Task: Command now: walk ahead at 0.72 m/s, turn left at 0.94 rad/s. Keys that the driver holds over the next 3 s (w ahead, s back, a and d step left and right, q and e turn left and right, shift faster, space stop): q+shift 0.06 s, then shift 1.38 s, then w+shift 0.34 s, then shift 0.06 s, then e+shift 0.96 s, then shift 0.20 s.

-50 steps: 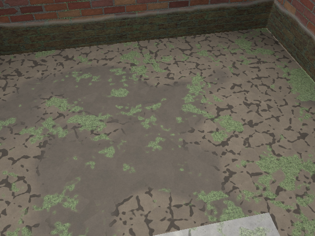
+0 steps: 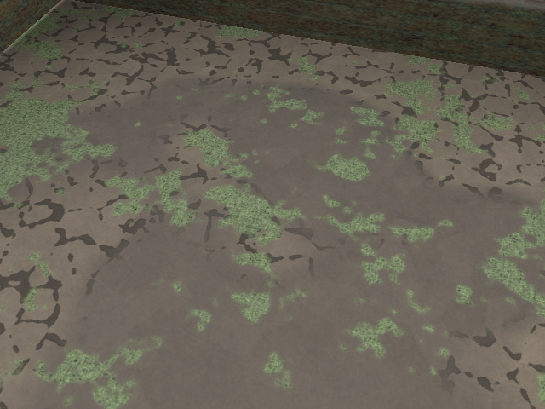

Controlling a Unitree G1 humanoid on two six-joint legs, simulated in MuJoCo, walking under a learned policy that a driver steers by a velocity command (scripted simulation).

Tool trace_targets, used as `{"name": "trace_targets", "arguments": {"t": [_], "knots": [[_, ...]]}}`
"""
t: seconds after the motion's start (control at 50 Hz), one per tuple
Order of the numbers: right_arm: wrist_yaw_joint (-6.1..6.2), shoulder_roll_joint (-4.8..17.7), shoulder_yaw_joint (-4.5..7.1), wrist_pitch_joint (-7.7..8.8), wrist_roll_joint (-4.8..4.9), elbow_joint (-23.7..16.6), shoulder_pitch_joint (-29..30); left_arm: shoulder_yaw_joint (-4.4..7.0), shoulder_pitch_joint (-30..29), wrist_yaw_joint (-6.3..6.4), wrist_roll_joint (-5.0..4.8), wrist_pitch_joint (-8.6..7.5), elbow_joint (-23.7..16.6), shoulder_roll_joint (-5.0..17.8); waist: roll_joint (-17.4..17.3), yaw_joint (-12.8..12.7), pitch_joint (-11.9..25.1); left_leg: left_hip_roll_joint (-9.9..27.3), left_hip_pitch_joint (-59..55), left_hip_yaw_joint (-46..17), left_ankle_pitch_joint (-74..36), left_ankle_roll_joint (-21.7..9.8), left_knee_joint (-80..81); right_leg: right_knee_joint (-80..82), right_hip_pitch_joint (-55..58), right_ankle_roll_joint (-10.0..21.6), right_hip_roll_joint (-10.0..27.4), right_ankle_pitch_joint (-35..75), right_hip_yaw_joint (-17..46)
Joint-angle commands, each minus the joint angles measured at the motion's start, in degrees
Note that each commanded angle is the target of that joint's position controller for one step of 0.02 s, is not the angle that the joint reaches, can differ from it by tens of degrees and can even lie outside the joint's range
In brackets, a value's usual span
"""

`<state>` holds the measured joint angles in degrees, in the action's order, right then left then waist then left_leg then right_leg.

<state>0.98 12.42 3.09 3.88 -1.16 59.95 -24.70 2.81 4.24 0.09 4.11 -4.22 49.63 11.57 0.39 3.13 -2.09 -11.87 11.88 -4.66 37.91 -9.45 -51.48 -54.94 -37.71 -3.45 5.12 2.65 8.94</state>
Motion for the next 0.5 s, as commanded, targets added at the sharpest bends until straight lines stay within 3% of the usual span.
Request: {"name": "trace_targets", "arguments": {"t": [0.02,0.04,0.06,0.08,0.1,0.12,0.14,0.16,0.18,0.2,0.22,0.24,0.26,0.28,0.3,0.32,0.34,0.36,0.38,0.42,0.46,0.5], "knots": [[0.21,7.94,0.88,2.29,0.68,-6.03,7.68,0.39,5.28,-1.53,-1.59,-0.9,-1.92,2.22,1.6,-3.46,0.34,5.74,23.71,-13.46,-27.36,-4.74,6.13,17.51,26.25,1.72,-7.71,23.13,-9.05],[0.05,8.3,1.1,1.66,0.58,-6.06,6.18,-0.15,4.71,-1.62,-2.76,-1.04,-2.74,2.16,-0.98,-1.93,0.08,5.19,20.65,-13.55,-27.75,-4.03,1.71,21.13,26.33,1.81,-8.6,21.25,-9.42],[0.16,7.23,0.81,1.12,0.09,-5.3,3.44,-0.56,3.44,-1.28,-3.71,-0.96,-3.59,1.95,-3.55,-0.15,-1.06,5.13,16.57,-14.01,-26.77,-2.64,-2.05,25.9,25.33,1.32,-8.76,20.79,-9.04],[0.51,6.17,0.64,0.68,-0.71,-4.44,0.1,-0.56,4.02,-0.73,-3.79,-1.56,-3.75,2.56,-4.8,0.93,-2.0,4.02,10.69,-13.98,-27.0,-1.49,-7.36,33.58,24.25,1.26,-7.67,23.79,-7.44],[0.81,6.21,0.65,0.06,-1.05,-3.42,-1.44,-0.08,7.02,-0.22,-3.94,-2.1,-3.08,3.53,-4.21,-0.68,-0.3,3.64,5.85,-13.45,-27.87,-0.98,-14.98,40.93,26.15,1.66,-5.95,30.35,-6.73],[1.02,7.39,0.95,-0.86,-1.73,-4.24,0.58,1.45,14.29,0.03,-4.7,-2.02,-0.52,6.27,-3.66,-5.5,2.61,4.17,3.04,-13.36,-29.79,-0.7,-23.09,47.38,31.99,1.66,-2.55,36.42,-4.08],[0.79,6.47,1.06,-1.57,-0.45,-4.68,-1.13,2.69,21.72,-0.03,-2.72,-1.99,2.1,9.77,-0.76,-7.24,3.48,3.07,11.16,-9.15,-21.72,0.84,-37.08,45.17,43.49,2.16,0.02,37.57,-4.83],[1.06,1.96,0.97,-1.93,2.8,-5.72,-6.28,3.69,26.96,-0.71,-0.56,-2.07,3.76,14.02,6.32,-5.63,9.17,-2.14,27.7,-3.13,16.71,3.97,-61.38,24.19,61.5,5.22,10.55,72.91,0.25],[2.86,2.25,0.32,-2.05,5.82,-8.86,-9.12,4.06,29.78,-1.63,-0.28,-2.62,4.32,15.21,11.91,-4.82,18.23,1.52,44.57,0.71,15.64,5.23,-73.52,12.51,75.49,13.75,23.25,81.53,12.12],[3.43,2.86,-0.43,-1.72,3.46,-9.69,-3.54,3.0,28.24,-2.21,-1.71,-2.34,2.44,9.92,6.9,-7.44,20.53,6.09,49.39,0.47,8.31,5.04,-69.76,16.51,71.86,14.92,22.14,64.4,12.15],[2.48,3.1,-0.54,-1.71,1.51,-11.18,3.12,2.28,25.25,-1.83,-1.34,-2.36,1.43,7.83,5.89,-8.81,16.98,7.66,51.87,0.47,1.05,5.25,-64.34,22.8,63.4,16.86,20.29,36.72,11.07],[0.92,2.71,-0.74,-2.18,-0.09,-13.23,6.8,2.61,20.57,-0.19,-1.33,-1.5,0.34,8.83,7.8,-6.48,16.22,9.75,47.96,1.58,-2.63,5.65,-62.95,28.51,50.19,20.09,20.68,14.4,15.93],[-0.24,3.54,-0.32,-2.71,-2.35,-15.08,13.33,1.73,21.76,0.89,-1.67,-1.6,1.01,7.2,5.03,-7.06,10.82,10.97,46.28,-2.19,-6.91,5.46,-59.97,30.5,39.63,20.37,20.92,14.87,17.02],[-0.83,4.12,-0.13,-3.53,-2.23,-16.94,16.09,1.29,21.9,0.83,-1.44,-1.42,2.29,7.22,3.72,-5.07,5.66,11.13,44.51,-1.58,-10.27,5.98,-51.81,32.93,31.62,19.15,18.15,14.7,13.43],[-1.25,2.65,-0.59,-3.88,-1.38,-17.87,17.89,0.71,19.97,1.01,-1.63,-1.45,2.91,6.45,1.55,-2.63,1.07,11.31,39.75,-2.21,-15.22,7.33,-40.76,35.8,22.31,17.29,14.74,17.15,7.84],[-1.86,0.61,-1.25,-4.18,-1.17,-18.5,17.1,0.45,17.72,1.11,-1.7,-1.1,2.65,6.4,2.62,-0.93,1.04,11.18,31.91,0.91,-21.01,7.74,-27.5,39.07,15.48,15.94,9.61,15.52,0.96],[-2.42,0.31,-1.42,-3.91,-1.4,-16.88,13.59,0.14,15.22,1.07,-1.79,-1.01,2.04,5.78,4.3,0.39,2.57,10.9,23.81,1.78,-28.74,8.24,-17.72,38.68,12.24,14.91,6.6,21.03,-3.57],[-2.65,-0.57,-1.9,-3.23,-0.82,-15.67,11.73,-0.2,13.4,0.81,-2.28,-0.82,1.59,5.31,7.11,1.15,5.39,10.63,16.44,3.6,-33.9,8.28,-8.44,38.1,11.72,13.51,4.42,24.94,-7.35],[-2.91,-1.09,-2.34,-2.87,-0.1,-15.0,11.04,-0.14,12.87,0.33,-2.87,-0.7,1.28,5.7,9.74,0.93,7.71,10.06,11.21,4.51,-36.65,8.02,-2.78,38.0,13.04,13.1,3.92,27.65,-9.05],[-2.66,-0.7,-2.95,-2.96,0.24,-14.47,13.65,0.04,14.27,-0.36,-4.12,-0.42,1.67,5.92,8.41,-0.67,9.05,10.52,8.03,4.28,-37.42,7.65,4.1,38.02,18.62,12.97,5.1,25.69,-8.42],[-2.16,0.69,-3.08,-3.03,0.02,-14.97,18.27,0.2,16.37,-0.77,-4.04,0.05,2.09,6.34,6.08,-2.55,6.5,11.01,7.77,4.33,-35.02,7.35,10.66,38.13,23.06,12.48,6.32,20.39,-6.54],[-1.85,1.42,-3.02,-2.49,-0.35,-14.79,19.54,0.3,19.25,-0.78,-3.35,0.77,3.05,6.49,5.75,-3.79,4.73,10.86,5.87,4.97,-30.82,6.59,17.97,35.26,26.7,12.03,6.81,14.87,-5.43]]}}
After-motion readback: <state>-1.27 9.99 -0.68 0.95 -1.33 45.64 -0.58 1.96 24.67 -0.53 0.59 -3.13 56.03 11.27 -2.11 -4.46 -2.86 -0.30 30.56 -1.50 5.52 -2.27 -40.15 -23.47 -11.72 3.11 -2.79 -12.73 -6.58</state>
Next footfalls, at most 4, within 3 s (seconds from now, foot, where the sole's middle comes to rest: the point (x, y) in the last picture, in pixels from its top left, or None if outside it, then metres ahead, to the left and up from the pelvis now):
0.14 right None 0.32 -0.17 -0.89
0.54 left None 0.37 0.04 -0.89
1.84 left None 0.52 0.16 -0.89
2.32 right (256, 346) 0.71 0.04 -0.89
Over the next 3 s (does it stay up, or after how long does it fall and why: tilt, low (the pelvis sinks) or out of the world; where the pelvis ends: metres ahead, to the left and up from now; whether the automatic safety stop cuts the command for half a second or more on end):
stays up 0.68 0.16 -0.11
